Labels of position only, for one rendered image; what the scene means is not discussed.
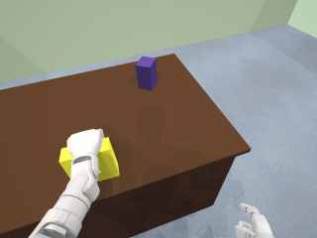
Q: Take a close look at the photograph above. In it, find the sponge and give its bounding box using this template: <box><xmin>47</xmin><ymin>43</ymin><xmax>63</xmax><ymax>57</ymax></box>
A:
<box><xmin>59</xmin><ymin>137</ymin><xmax>120</xmax><ymax>181</ymax></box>

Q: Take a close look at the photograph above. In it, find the table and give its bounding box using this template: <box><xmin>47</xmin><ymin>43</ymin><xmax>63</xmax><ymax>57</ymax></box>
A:
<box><xmin>0</xmin><ymin>54</ymin><xmax>251</xmax><ymax>238</ymax></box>

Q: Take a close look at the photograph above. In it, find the robot right hand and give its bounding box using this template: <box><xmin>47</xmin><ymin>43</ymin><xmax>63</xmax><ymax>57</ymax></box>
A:
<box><xmin>235</xmin><ymin>203</ymin><xmax>273</xmax><ymax>238</ymax></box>

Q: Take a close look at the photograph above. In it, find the robot left hand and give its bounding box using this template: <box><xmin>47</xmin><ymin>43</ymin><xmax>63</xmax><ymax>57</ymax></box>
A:
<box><xmin>66</xmin><ymin>129</ymin><xmax>105</xmax><ymax>174</ymax></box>

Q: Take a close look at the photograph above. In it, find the left robot forearm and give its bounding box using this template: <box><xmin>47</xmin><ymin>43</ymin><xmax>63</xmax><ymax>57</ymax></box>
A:
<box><xmin>28</xmin><ymin>153</ymin><xmax>100</xmax><ymax>238</ymax></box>

